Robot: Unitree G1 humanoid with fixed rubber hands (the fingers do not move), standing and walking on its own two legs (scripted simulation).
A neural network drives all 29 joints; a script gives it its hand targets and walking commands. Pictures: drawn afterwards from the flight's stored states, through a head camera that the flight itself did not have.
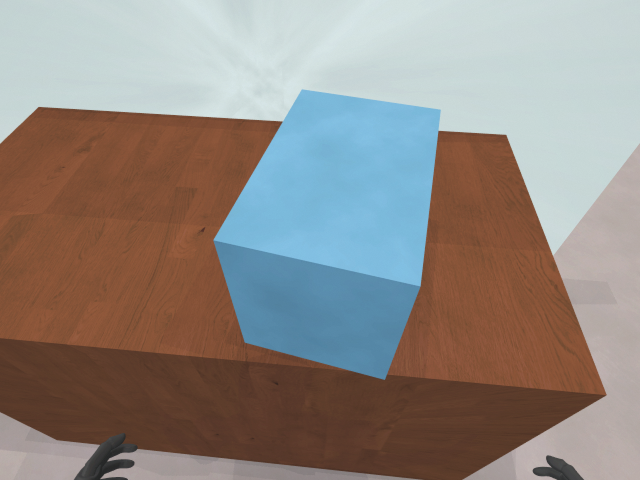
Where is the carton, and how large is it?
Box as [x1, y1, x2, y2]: [213, 89, 440, 379]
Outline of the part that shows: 302,89 213,240 245,342 384,379 420,286 440,110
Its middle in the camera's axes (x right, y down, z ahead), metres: +0.03 -0.01 +0.55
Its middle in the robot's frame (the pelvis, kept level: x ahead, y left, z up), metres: +0.44 -0.01 +0.06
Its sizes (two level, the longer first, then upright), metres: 0.306 0.204 0.230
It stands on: a pedestal, 0.71 m high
